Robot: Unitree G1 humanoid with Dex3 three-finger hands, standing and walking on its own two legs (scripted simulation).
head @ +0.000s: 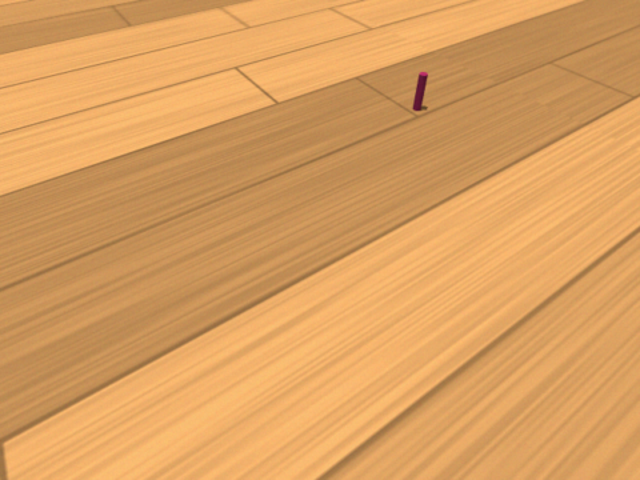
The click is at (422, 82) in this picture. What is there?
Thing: slim round
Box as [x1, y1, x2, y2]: [413, 72, 427, 110]
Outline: 425,72 419,73 413,109 415,110 420,109 427,73
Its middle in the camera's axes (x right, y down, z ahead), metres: +0.59 -0.88 +2.32
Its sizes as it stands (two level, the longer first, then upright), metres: 0.049 0.049 0.220
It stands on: the floor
